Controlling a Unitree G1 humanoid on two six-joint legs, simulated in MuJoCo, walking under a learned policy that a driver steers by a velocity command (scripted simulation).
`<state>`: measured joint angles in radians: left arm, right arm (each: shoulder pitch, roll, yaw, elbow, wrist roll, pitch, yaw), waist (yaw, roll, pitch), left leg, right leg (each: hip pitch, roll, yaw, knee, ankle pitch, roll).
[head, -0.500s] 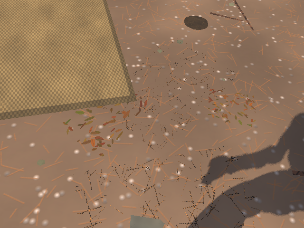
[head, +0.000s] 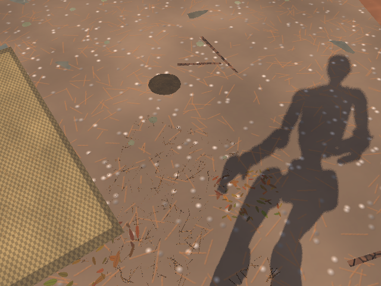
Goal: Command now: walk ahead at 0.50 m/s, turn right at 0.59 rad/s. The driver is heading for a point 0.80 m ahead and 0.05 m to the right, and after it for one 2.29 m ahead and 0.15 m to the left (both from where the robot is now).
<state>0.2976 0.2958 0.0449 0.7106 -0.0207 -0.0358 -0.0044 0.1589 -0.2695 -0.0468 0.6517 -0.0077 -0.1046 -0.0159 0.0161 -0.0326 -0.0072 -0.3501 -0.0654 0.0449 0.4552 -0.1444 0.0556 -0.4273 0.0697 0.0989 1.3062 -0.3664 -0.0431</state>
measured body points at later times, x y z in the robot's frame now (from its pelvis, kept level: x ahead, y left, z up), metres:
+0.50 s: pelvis +0.28 -0.08 -0.01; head +0.32 -0.09 +0.43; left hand +0.56 +0.09 -0.09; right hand +0.23 -0.36 -0.14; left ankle +0.13 +0.10 -0.64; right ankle +0.34 -0.18 -0.73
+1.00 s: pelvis +0.58 -0.09 -0.01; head +0.61 -0.09 +0.44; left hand +0.71 +0.17 -0.14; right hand +0.69 -0.38 -0.10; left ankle +0.69 -0.03 -0.73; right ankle +0.38 -0.19 -0.66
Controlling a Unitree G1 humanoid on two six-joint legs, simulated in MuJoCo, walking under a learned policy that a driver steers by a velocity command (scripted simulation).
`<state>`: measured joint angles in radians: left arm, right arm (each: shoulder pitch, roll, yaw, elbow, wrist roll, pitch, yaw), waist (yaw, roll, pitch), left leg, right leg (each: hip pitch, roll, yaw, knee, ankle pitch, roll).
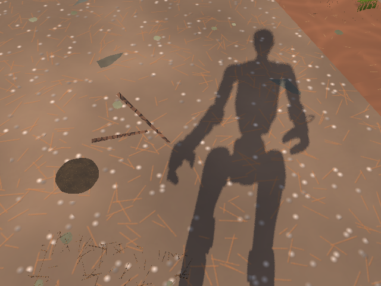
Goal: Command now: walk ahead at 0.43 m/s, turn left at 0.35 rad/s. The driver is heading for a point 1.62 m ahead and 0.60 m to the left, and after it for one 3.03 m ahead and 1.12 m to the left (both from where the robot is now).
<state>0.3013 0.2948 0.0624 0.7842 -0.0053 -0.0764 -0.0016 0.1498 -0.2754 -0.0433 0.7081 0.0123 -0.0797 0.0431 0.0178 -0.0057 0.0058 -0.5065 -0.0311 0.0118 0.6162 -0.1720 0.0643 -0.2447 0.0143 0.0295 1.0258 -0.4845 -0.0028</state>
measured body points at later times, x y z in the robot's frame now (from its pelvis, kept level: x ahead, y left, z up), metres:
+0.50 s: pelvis +0.17 -0.02 +0.01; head +0.21 -0.02 +0.46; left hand +0.29 +0.29 -0.06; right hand +0.38 -0.26 -0.09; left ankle +0.08 +0.08 -0.65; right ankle +0.28 -0.10 -0.72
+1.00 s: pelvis +0.16 +0.03 +0.02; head +0.16 +0.07 +0.47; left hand +0.12 +0.35 -0.10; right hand +0.43 -0.13 -0.05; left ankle +0.12 +0.11 -0.72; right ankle +0.25 -0.10 -0.63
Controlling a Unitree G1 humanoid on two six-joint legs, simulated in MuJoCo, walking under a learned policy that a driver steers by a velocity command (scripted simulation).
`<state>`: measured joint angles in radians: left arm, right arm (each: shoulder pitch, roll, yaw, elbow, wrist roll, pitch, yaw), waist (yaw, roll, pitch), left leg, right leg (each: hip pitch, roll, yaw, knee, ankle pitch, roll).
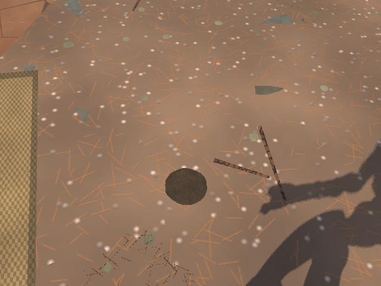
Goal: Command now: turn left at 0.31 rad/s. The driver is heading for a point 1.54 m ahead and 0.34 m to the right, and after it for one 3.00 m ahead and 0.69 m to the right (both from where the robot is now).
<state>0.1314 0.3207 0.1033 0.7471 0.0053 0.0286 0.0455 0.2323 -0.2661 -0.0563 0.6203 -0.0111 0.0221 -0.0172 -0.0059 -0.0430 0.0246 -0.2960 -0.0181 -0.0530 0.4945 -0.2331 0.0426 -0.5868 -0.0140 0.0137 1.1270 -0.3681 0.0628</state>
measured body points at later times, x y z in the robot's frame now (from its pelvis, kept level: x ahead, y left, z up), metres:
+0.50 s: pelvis +0.01 -0.02 -0.01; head +0.01 -0.03 +0.44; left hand +0.13 +0.23 -0.12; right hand +0.14 -0.27 -0.12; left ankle +0.01 +0.09 -0.74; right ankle +0.00 -0.15 -0.74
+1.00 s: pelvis +0.01 -0.04 +0.00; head +0.01 -0.04 +0.44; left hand +0.08 +0.22 -0.14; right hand +0.10 -0.29 -0.14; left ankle +0.01 +0.09 -0.74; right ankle +0.00 -0.15 -0.74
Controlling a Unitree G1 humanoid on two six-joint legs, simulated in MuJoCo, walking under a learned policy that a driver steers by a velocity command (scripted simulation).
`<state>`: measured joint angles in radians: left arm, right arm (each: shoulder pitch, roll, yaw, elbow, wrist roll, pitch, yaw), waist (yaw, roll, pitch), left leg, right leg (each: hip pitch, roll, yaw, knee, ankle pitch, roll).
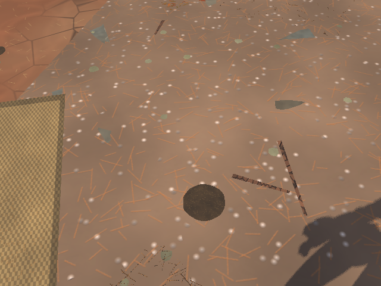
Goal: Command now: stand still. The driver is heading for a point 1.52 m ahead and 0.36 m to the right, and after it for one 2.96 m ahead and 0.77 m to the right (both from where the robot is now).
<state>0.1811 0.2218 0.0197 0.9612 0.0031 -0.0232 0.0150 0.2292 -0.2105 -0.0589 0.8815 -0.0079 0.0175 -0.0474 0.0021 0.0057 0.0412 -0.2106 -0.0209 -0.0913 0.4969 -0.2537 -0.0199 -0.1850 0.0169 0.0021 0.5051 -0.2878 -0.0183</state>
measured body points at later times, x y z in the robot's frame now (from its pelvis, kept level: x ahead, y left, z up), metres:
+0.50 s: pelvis +0.00 -0.01 +0.00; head +0.01 -0.01 +0.45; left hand +0.05 +0.24 -0.14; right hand +0.03 -0.26 -0.15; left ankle +0.01 +0.13 -0.74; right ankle -0.01 -0.11 -0.74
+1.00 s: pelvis +0.05 +0.03 +0.00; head +0.05 +0.04 +0.45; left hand +0.03 +0.29 -0.15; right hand +0.10 -0.24 -0.13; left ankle +0.05 +0.13 -0.74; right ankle -0.01 -0.11 -0.74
